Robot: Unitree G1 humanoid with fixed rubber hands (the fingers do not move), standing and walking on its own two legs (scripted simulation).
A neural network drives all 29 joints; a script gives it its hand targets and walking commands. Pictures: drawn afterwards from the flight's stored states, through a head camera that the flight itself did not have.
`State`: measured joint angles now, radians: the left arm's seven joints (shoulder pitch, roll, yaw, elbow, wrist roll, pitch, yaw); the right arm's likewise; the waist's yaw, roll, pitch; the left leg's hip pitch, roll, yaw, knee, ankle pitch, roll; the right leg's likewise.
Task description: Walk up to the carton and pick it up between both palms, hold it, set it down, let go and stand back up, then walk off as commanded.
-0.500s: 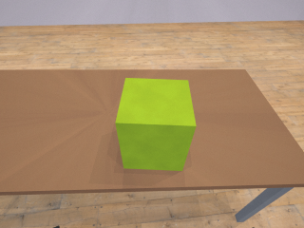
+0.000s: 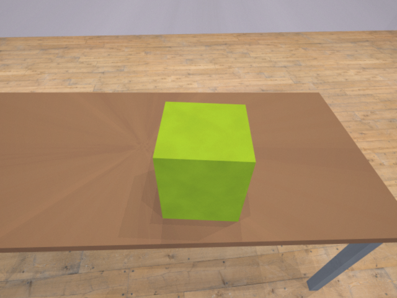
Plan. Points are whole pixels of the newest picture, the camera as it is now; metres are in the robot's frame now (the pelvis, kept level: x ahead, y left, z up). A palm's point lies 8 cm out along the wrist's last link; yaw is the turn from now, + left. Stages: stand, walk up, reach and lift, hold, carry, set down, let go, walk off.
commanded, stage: walk off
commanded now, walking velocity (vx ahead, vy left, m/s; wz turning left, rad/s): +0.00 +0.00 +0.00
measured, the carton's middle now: (202, 163) +0.46 +0.00 -0.01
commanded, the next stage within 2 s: none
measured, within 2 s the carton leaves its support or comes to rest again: neither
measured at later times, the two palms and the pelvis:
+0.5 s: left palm out of the picture -0.02 +0.27 -0.10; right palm out of the picture +0.09 -0.35 -0.15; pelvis -0.08 -0.06 -0.03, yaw -1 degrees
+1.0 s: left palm out of the picture +0.01 +0.20 -0.10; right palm out of the picture -0.10 -0.42 -0.16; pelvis -0.14 -0.10 -0.03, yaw -3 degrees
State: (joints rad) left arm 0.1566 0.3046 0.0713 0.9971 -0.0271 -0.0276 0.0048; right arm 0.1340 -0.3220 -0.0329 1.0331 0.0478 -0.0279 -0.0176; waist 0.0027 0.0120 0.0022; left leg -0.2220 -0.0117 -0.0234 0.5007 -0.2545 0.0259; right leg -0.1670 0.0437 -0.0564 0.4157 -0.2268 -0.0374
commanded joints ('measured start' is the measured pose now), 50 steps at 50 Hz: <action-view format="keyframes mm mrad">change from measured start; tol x32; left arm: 1 -56 212 2 -17 50 -21 2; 50 154 309 74 -281 33 47 49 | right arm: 1 -70 -214 1 -53 -84 -17 -7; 33 -13 -254 -77 -300 -70 121 -28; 40 422 -300 -128 -236 -55 93 -46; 50 -143 -317 -74 -424 -106 87 -40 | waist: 1 -3 32 -31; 38 -56 -277 -69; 42 -93 292 -147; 50 46 227 182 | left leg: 1 83 144 -143 -198 185 25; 9 -131 312 -318 -159 591 246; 18 -182 151 -142 207 403 111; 21 -327 -149 -126 532 -333 6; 26 -328 -130 -249 740 -246 -10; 34 -366 -148 -133 618 -200 -31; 40 32 -16 35 -182 83 124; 42 68 171 -243 -128 467 198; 46 -644 394 -577 -133 221 280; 50 -377 250 -461 100 432 181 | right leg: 1 54 -154 154 -116 123 -7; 5 -98 -131 130 158 321 -33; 9 -95 2 74 486 -260 11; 15 -49 -54 204 613 -320 5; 18 -19 -133 219 49 -75 22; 21 164 -317 449 56 902 -7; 39 309 38 75 371 1194 488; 40 280 50 110 646 1098 428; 42 -6 22 198 1066 -365 158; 50 -114 -58 451 565 -448 4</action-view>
